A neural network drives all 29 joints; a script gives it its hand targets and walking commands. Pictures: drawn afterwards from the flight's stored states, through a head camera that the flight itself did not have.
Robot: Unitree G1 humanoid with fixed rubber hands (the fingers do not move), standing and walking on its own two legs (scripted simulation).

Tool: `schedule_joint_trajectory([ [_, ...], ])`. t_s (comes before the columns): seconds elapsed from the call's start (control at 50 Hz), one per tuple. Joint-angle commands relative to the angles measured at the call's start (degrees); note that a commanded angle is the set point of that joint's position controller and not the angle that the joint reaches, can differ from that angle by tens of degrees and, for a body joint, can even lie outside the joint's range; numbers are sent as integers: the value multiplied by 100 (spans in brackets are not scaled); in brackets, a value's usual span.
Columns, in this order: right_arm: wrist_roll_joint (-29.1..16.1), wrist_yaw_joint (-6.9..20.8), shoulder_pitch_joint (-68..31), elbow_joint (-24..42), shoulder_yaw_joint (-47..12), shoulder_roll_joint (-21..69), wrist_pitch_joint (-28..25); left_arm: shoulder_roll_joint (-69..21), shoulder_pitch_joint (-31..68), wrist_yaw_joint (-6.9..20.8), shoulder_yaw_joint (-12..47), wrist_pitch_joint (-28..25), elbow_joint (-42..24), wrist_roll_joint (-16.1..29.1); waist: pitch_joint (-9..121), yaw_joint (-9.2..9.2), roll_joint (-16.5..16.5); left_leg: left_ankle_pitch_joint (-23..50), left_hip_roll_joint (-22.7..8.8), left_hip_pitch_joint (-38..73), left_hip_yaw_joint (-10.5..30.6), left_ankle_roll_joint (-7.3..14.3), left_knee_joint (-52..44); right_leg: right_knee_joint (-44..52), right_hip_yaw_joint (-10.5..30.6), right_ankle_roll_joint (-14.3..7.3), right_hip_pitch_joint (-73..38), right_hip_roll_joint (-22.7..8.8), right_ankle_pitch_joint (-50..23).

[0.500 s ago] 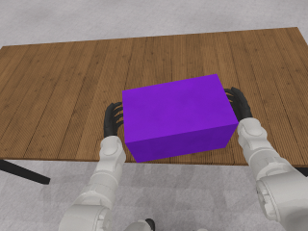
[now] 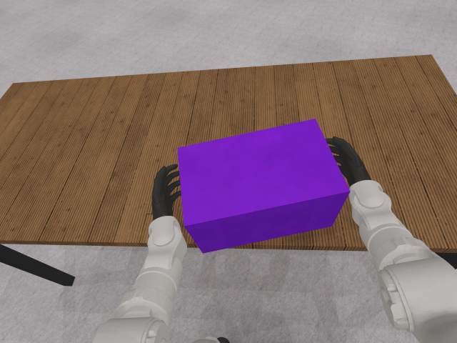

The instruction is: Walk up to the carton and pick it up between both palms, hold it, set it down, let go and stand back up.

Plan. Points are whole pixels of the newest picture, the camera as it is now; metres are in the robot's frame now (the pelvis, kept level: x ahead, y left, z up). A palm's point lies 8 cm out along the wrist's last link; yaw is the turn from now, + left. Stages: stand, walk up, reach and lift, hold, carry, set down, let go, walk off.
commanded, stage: reach and lift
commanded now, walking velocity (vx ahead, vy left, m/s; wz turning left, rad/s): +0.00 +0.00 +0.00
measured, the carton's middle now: (257, 188) +0.39 +0.02 -0.01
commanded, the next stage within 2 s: none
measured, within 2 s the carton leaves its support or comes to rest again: neither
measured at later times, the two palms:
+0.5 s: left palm (155, 205) +0.32 +0.19 +0.04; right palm (358, 173) +0.40 -0.16 +0.05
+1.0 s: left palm (134, 176) +0.34 +0.22 +0.10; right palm (353, 167) +0.38 -0.14 +0.09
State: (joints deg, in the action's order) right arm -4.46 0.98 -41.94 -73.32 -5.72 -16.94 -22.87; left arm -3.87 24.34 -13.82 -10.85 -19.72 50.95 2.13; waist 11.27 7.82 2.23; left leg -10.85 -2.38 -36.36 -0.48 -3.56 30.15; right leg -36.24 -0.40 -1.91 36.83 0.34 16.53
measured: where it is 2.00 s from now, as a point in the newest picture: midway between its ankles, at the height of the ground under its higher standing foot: outside the picture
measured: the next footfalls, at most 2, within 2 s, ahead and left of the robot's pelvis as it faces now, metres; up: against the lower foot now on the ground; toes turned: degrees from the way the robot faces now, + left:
none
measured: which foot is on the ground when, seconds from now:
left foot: down 0.00-1.00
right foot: down 0.00-1.00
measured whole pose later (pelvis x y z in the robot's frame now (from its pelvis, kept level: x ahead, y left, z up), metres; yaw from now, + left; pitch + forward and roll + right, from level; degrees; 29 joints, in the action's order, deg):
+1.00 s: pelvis -0.03 +0.02 +0.00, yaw -1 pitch +15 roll +0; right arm -10.0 -6.2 -34.3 -40.5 -1.8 -13.3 4.7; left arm 5.8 30.2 -10.0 -6.4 1.5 38.3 11.0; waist 14.1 5.1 2.6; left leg -8.8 -2.4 -36.1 -0.4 -1.8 30.2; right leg -31.7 -0.5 -0.7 34.4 0.4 12.1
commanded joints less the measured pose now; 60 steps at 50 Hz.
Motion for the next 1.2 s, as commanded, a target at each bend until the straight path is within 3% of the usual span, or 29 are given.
schedule_joint_trajectory([
  [0.0, 712, 883, -3309, 1891, -399, 3652, -855, -3302, 4195, 986, 2425, -522, -1558, -376, 4712, -398, -1102, 2801, 199, 1793, -255, -2, 66, 927, -409, 364, -1968, 358, -3808],
  [0.04, 690, 877, -3463, 2004, -482, 3664, -850, -3273, 3980, 972, 2276, -474, -1459, -457, 4491, -205, -1217, 2576, 219, 1629, -314, 60, 13, 934, -338, 386, -2061, 301, -3664],
  [0.08, 749, 847, -3507, 2025, -263, 3602, -784, -3092, 4353, 1043, 2188, -432, -1416, -444, 4202, -331, -1176, 2235, 220, 1688, -336, 72, -150, 1013, -333, 388, -2089, 298, -3306],
  [0.12, 755, 870, -3688, 1868, -208, 3713, -701, -2934, 4730, 1096, 1964, -489, -1271, -428, 3884, -327, -1487, 1889, 246, 1416, -424, 152, -168, 1045, -223, 423, -2244, 235, -2876],
  [0.28, 835, 979, -3544, 1725, 41, 3702, -440, -2999, 4600, 1110, 2046, -270, -1138, -409, 3485, -243, -1041, 1447, 230, 1650, -428, 170, -467, 1310, -162, 300, -2202, 193, -2065],
  [0.3, 784, 966, -3692, 2194, -62, 3705, -420, -3066, 4771, 1146, 2278, -204, -1139, -232, 3651, -349, -1130, 1404, 247, 1580, -412, 159, -437, 1270, -154, 299, -2266, 168, -2194],
  [0.34, 664, 980, -3817, 2062, -193, 3832, -298, -2880, 4965, 1141, 2136, -195, -1104, -303, 3539, -187, -1050, 1159, 274, 1446, -410, 203, -467, 1311, -63, 320, -2262, 121, -1848],
  [0.38, 613, 958, -3848, 2273, -156, 3881, -233, -3040, 5020, 1118, 2418, -119, -1368, -135, 3712, -340, -1155, 1088, 249, 1662, -378, 197, -487, 1286, -104, 342, -2220, 176, -1773],
  [0.4, 484, 879, -3658, 2724, -405, 4149, -106, -2921, 4833, 1174, 2478, -73, -1468, 43, 3781, -275, -1259, 1127, 302, 1571, -351, 270, -468, 1327, 38, 388, -2497, 109, -1924],
  [0.42, 560, 836, -3658, 2732, -336, 4197, -68, -3025, 5043, 1171, 2578, -14, -1453, 16, 3765, -419, -1088, 1224, 344, 1640, -360, 207, -442, 1308, -47, 378, -2449, 142, -2130],
  [0.48, 296, 757, -3638, 3225, -701, 4611, 195, -3067, 5436, 1157, 2833, 7, -1830, 156, 4266, -384, -844, 1346, 384, 1637, -308, 210, -424, 1219, 58, 381, -2727, 103, -2454],
  [0.52, 290, 732, -3792, 3337, -702, 4554, 334, -3117, 5319, 1165, 2783, 106, -1781, 163, 4220, -441, -943, 1200, 375, 1583, -251, 214, -435, 1238, -7, 426, -2759, 120, -2265],
  [0.54, 283, 599, -3453, 3463, -720, 4638, 470, -2964, 5262, 1232, 2898, 149, -1850, 248, 4213, -648, -1068, 1228, 408, 1685, -223, 234, -384, 1258, 37, 463, -2814, 92, -2517],
  [0.58, 126, 563, -3451, 3644, -963, 4740, 584, -3017, 5356, 1245, 2911, 219, -1976, 327, 4264, -586, -983, 1569, 430, 1761, -221, 199, -400, 1269, 54, 466, -3112, 136, -2820],
  [0.62, -25, 531, -3579, 3847, -1075, 4794, 740, -3143, 5568, 1211, 3116, 273, -2569, 443, 4682, -780, -779, 1762, 407, 2005, -110, 192, -339, 1241, -1, 469, -3130, 137, -3064],
  [0.64, -64, 435, -3092, 3712, -1154, 4858, 905, -3063, 5131, 1267, 3066, 416, -2318, 323, 4139, -677, -783, 1900, 447, 2080, -152, 190, -347, 1240, 28, 461, -3170, 160, -3169],
  [0.66, -137, 339, -2882, 3898, -1102, 4879, 1052, -3062, 5230, 1302, 3381, 532, -2689, 484, 4216, -1061, -571, 2123, 449, 2408, -40, 139, -361, 1333, 28, 478, -3282, 171, -3463],
  [0.72, -422, 453, -3862, 4811, -1492, 4878, 1154, -3130, 5593, 1250, 3316, 663, -3287, 634, 4871, -616, -473, 2049, 412, 2366, 6, 144, -253, 1264, -21, 452, -3105, 218, -2838],
  [0.74, -358, 382, -3553, 5007, -1540, 4840, 1302, -2931, 5401, 1292, 3336, 735, -3117, 689, 4603, -769, -848, 1940, 453, 2291, 36, 211, -238, 1322, -16, 478, -3179, 184, -2974],
  [0.82, -494, 259, -3480, 5097, -1552, 4876, 1832, -2731, 5361, 1391, 3341, 1196, -3230, 706, 4168, -944, -773, 1784, 431, 2597, 87, 244, -356, 1538, 52, 522, -3069, 142, -2641],
  [0.84, -616, 309, -3551, 5147, -1579, 4753, 1955, -2877, 5468, 1384, 3534, 1300, -3426, 808, 4141, -972, -542, 1707, 426, 2664, 123, 161, -387, 1539, 8, 494, -3022, 174, -2395],
  [0.86, -647, 393, -3860, 5375, -1668, 4673, 1952, -2869, 5550, 1331, 3372, 1355, -3763, 749, 4279, -740, -585, 1934, 364, 2792, 128, 159, -350, 1463, -91, 487, -2874, 237, -2331],
  [0.9, -783, 284, -3646, 5541, -1743, 4734, 2182, -2759, 5374, 1312, 3515, 1607, -3911, 822, 4419, -869, -548, 2025, 386, 3003, 163, 142, -285, 1567, -34, 448, -2925, 258, -2500],
  [0.92, -886, 255, -3632, 5838, -1823, 4918, 2293, -2675, 5375, 1330, 3538, 1715, -4168, 846, 4673, -787, -536, 2027, 420, 3061, 119, 157, -262, 1595, 0, 494, -3139, 251, -2502],
  [0.94, -855, 187, -3490, 6067, -1884, 4877, 2399, -2725, 5136, 1351, 3709, 1912, -4206, 926, 4641, -937, -642, 2351, 407, 3285, 160, 154, -232, 1586, -35, 483, -3054, 277, -2829],
  [1.02, -947, 229, -3943, 5974, -1465, 4475, 2789, -2832, 5270, 1433, 3577, 2475, -4297, 784, 4244, -1103, -227, 1918, 320, 3696, 328, 29, -343, 1790, -77, 308, -2448, 356, -1914],
  [1.08, -889, 94, -3843, 6214, -1374, 4669, 3156, -2707, 5404, 1511, 3512, 2790, -4448, 928, 4011, -1249, -470, 1535, 395, 3640, 261, 68, -375, 1916, -5, 322, -2639, 295, -1682],
  [1.12, -988, 86, -4103, 6593, -1482, 4801, 3204, -2726, 5622, 1533, 3466, 2858, -4749, 870, 4345, -1143, -373, 1659, 395, 3556, 282, 106, -374, 1820, 88, 348, -2791, 278, -1842],
  [1.18, -1007, 60, -4516, 6583, -1252, 4813, 3409, -2827, 5834, 1657, 3258, 3082, -4118, 870, 3743, -1235, -367, 1014, 383, 3353, 253, 210, -555, 1902, 125, 348, -2612, 248, -1207],
])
